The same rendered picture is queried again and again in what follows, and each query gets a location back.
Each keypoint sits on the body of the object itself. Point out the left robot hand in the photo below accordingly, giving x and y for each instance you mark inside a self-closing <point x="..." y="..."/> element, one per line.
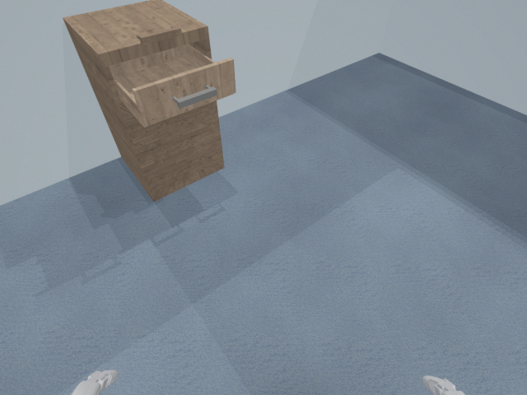
<point x="96" y="383"/>

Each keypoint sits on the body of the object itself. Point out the drawer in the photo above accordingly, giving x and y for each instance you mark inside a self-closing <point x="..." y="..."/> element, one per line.
<point x="147" y="85"/>

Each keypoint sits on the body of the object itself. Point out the handle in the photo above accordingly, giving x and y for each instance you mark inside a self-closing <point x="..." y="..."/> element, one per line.
<point x="196" y="97"/>
<point x="160" y="35"/>

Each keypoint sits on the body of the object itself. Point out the cabinet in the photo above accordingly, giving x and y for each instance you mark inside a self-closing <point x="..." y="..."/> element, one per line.
<point x="174" y="153"/>

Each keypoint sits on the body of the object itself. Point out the right robot hand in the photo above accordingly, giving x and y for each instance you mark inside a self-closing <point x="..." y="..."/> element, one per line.
<point x="440" y="386"/>

